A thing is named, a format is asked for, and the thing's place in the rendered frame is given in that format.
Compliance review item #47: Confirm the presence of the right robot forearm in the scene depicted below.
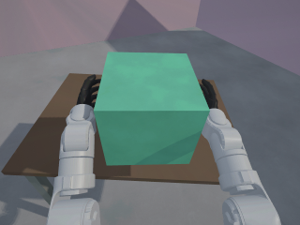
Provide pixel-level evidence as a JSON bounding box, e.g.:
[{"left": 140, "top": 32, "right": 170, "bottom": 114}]
[{"left": 202, "top": 108, "right": 281, "bottom": 225}]

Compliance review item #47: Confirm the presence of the table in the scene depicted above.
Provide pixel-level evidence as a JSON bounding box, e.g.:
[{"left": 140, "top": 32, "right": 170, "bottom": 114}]
[{"left": 1, "top": 73, "right": 234, "bottom": 205}]

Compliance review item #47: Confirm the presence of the right robot upper arm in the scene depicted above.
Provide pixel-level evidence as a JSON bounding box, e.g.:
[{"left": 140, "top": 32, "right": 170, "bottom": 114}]
[{"left": 222, "top": 194, "right": 280, "bottom": 225}]

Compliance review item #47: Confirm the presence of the robot left hand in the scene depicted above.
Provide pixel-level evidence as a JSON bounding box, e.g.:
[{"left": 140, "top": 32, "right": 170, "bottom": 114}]
[{"left": 76, "top": 74, "right": 101, "bottom": 108}]

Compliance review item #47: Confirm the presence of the robot right hand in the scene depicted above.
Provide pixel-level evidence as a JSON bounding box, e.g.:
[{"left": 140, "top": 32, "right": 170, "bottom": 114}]
[{"left": 199, "top": 79, "right": 218, "bottom": 109}]

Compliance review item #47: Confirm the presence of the carton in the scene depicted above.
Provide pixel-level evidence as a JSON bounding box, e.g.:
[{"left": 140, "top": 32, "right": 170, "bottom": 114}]
[{"left": 94, "top": 52, "right": 210, "bottom": 166}]

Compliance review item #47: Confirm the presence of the left robot forearm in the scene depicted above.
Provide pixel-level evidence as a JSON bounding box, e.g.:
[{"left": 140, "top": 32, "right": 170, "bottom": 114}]
[{"left": 46, "top": 104, "right": 97, "bottom": 225}]

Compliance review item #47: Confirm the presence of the left robot upper arm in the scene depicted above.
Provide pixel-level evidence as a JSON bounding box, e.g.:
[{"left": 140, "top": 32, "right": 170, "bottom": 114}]
[{"left": 47, "top": 198, "right": 100, "bottom": 225}]

